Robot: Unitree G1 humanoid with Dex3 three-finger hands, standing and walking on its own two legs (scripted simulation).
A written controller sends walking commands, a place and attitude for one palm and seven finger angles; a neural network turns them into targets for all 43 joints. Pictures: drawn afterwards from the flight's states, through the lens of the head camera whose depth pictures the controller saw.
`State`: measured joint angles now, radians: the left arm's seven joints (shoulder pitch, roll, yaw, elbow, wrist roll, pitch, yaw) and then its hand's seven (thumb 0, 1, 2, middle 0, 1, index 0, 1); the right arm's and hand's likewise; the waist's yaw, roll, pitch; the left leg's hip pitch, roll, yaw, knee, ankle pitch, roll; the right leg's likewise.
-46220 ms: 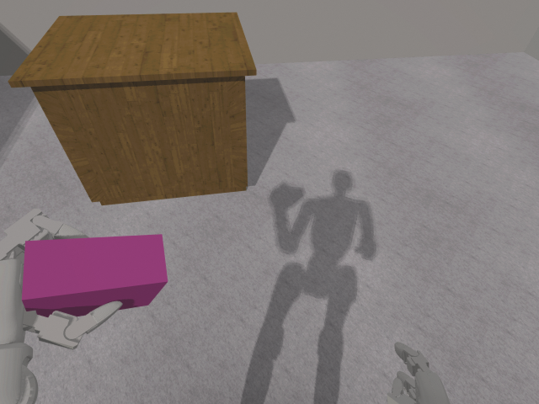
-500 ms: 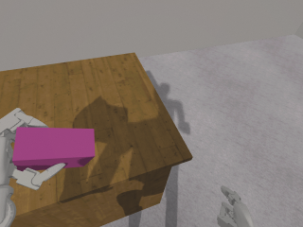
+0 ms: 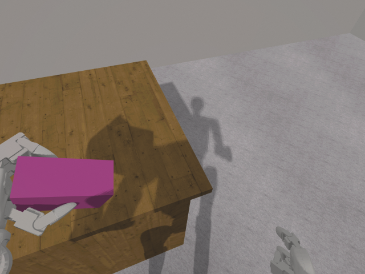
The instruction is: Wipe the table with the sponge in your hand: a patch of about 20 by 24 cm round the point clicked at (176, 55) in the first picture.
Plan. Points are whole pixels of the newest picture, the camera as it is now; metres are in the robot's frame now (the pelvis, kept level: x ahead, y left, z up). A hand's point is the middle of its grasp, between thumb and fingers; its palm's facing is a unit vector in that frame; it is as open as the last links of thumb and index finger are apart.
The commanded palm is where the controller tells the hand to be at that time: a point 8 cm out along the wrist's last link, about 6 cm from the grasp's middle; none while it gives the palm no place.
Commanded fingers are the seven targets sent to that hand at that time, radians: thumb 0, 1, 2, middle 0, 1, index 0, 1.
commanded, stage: shuffle to correct the standing spot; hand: left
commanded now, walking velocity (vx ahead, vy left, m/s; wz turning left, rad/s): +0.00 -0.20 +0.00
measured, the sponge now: (80, 186) +0.23 +0.19 +0.13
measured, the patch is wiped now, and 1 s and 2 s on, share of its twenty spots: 0.00 0.00 0.00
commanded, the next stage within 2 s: none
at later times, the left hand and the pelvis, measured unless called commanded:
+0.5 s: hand (39, 189) +0.21 +0.24 +0.16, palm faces +0.31 -0.87 -0.38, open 10.0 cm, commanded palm +0.16 +0.28 +0.18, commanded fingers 0.00 0.10 1.30 -1.20 -1.60 -1.20 -1.60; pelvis +0.00 +0.00 +0.00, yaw +0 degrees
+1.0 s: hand (38, 190) +0.21 +0.24 +0.16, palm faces +0.34 -0.86 -0.38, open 10.0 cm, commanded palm +0.15 +0.28 +0.18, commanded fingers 0.00 0.10 1.30 -1.20 -1.60 -1.20 -1.60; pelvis -0.01 +0.00 +0.00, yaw +0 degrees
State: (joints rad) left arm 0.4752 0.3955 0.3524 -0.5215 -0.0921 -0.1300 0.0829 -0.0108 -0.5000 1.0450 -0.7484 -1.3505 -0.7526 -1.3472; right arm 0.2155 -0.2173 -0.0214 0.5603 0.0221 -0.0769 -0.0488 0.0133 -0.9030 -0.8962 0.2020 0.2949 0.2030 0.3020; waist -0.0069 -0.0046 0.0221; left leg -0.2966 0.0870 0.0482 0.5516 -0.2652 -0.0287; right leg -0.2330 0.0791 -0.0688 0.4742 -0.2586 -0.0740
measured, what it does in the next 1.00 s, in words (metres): stands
